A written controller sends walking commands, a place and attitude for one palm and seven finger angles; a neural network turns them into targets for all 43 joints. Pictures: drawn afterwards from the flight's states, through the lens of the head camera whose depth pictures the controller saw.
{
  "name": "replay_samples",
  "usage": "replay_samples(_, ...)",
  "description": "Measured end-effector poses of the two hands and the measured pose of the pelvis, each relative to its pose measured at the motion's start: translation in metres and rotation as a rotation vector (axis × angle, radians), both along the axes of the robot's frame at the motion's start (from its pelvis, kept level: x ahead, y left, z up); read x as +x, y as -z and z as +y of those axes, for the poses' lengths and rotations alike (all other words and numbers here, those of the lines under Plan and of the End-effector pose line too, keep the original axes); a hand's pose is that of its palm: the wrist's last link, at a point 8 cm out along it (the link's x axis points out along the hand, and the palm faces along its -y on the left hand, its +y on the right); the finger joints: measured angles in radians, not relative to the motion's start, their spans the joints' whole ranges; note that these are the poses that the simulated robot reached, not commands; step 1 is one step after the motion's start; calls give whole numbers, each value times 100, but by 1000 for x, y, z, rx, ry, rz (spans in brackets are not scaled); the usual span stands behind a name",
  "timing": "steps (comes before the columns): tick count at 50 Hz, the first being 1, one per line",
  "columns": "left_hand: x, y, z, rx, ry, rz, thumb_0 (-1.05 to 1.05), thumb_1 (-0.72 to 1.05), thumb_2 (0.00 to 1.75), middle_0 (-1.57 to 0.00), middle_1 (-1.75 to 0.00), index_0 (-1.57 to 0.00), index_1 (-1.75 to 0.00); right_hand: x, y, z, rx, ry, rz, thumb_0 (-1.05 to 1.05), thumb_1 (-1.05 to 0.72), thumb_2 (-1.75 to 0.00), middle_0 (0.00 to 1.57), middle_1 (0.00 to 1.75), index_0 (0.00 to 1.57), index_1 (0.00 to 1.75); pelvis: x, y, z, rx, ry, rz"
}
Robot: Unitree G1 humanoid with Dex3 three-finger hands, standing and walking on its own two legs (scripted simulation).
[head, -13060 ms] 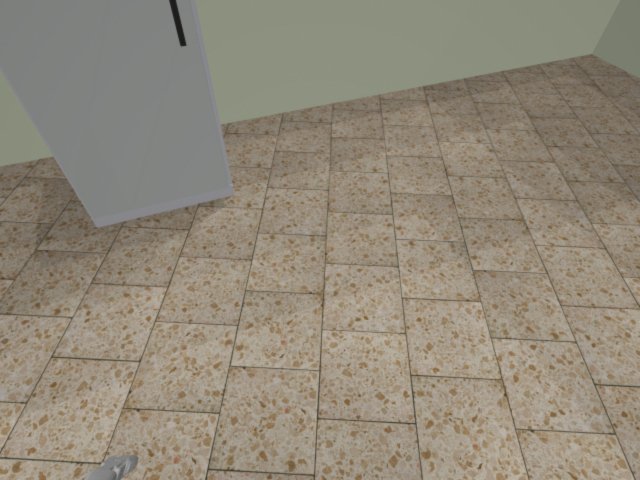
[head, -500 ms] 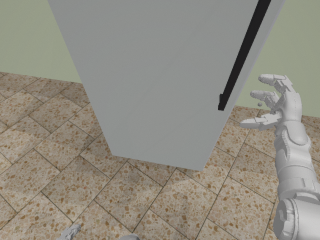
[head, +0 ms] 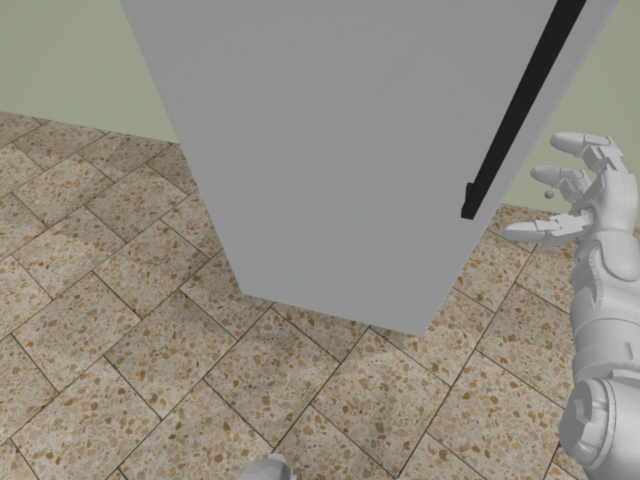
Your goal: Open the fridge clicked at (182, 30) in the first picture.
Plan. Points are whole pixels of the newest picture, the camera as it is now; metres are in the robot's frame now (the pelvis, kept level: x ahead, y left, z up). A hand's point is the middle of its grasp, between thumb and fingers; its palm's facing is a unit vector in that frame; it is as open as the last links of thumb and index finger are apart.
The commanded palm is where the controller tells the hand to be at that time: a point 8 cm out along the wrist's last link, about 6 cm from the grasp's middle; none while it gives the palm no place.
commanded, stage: move the hooked fingers beside the handle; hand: right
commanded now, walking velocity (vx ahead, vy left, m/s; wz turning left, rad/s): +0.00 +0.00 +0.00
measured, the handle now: (529, 74) +0.53 -0.14 +0.22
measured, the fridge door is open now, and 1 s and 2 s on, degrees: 0 0 0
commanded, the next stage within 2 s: feel for the door with the fingertips in 0.50 s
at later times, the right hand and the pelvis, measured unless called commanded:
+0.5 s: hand (548, 202) +0.45 -0.20 +0.11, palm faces +0.11 +0.99 +0.01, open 14.0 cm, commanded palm +0.42 -0.24 +0.11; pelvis -0.01 +0.00 +0.00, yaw -2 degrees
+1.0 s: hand (515, 194) +0.45 -0.16 +0.11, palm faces +0.10 +1.00 +0.00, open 14.0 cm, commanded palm +0.42 -0.21 +0.11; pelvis -0.01 +0.01 +0.00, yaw -1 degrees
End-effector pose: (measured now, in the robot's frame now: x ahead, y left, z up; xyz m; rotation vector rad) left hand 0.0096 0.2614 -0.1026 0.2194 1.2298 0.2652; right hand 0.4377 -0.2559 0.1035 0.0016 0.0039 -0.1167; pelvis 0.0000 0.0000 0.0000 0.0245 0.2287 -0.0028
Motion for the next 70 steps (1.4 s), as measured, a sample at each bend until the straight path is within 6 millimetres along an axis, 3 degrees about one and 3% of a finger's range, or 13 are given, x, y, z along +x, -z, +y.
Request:
replay_samples(14,58,-4,-9,-10,78,-145,1,91,90,-20,-30,-21,-30,-17,-5,-3,7,4,-11,-2,50,-30,30,120,30,120,1,-1,-2,4,19,-28)
replay_samples(20,70,-5,-10,-11,109,-173,1,91,90,-20,-30,-21,-30,-20,-6,1,4,-8,-8,-2,50,-30,30,120,30,120,-3,0,-2,4,30,-33)
replay_samples(25,65,-2,-9,-8,115,-159,1,91,90,-20,-30,-21,-30,-15,-3,5,7,-5,2,-2,50,-30,30,120,30,120,-6,2,0,2,33,-26)
replay_samples(41,19,3,1,-20,46,-54,1,91,90,-20,-30,-21,-30,-11,-4,24,7,-9,-8,-2,50,-30,30,120,30,120,-6,0,5,-2,21,-24)
replay_samples(53,26,3,4,-23,49,-89,1,91,90,-20,-30,-21,-30,-9,-4,46,5,-12,-7,-2,50,-30,30,120,30,120,-7,0,8,-6,18,-29)
replay_samples(60,32,2,4,-17,54,-107,1,91,90,-20,-30,-21,-30,-2,-8,38,-13,15,-9,-2,50,-30,30,120,30,120,-9,1,10,-7,18,-21)
replay_samples(70,20,4,6,-8,54,-49,1,91,90,-20,-30,-21,-30,7,-7,32,4,0,6,-2,50,-30,30,120,30,120,-8,2,8,-3,23,-2)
